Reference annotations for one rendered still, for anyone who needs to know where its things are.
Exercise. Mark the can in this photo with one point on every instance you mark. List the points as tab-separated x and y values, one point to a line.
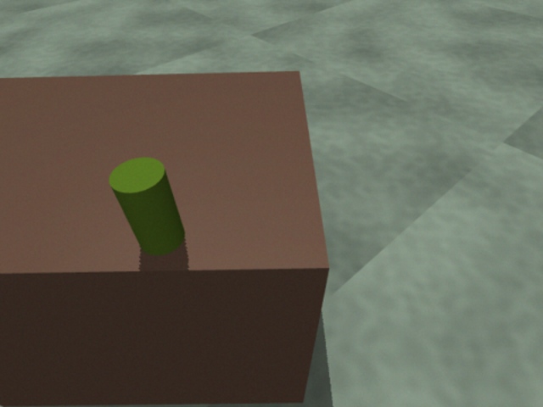
144	193

